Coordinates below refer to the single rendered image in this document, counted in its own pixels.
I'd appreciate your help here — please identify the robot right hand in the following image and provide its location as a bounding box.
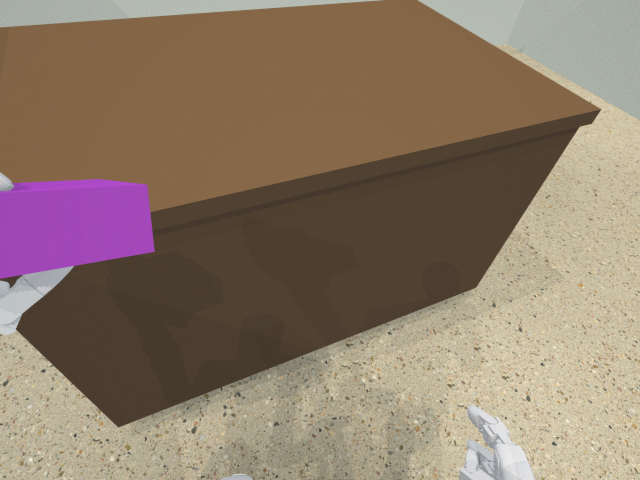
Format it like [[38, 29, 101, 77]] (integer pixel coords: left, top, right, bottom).
[[460, 405, 535, 480]]

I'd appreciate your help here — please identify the table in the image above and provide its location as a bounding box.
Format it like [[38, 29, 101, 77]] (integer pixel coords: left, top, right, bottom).
[[0, 0, 601, 427]]

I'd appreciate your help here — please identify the sponge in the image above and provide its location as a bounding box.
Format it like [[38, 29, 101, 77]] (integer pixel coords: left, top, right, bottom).
[[0, 179, 155, 279]]

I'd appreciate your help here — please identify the robot left hand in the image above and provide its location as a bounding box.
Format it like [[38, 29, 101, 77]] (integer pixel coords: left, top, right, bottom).
[[0, 172, 74, 335]]

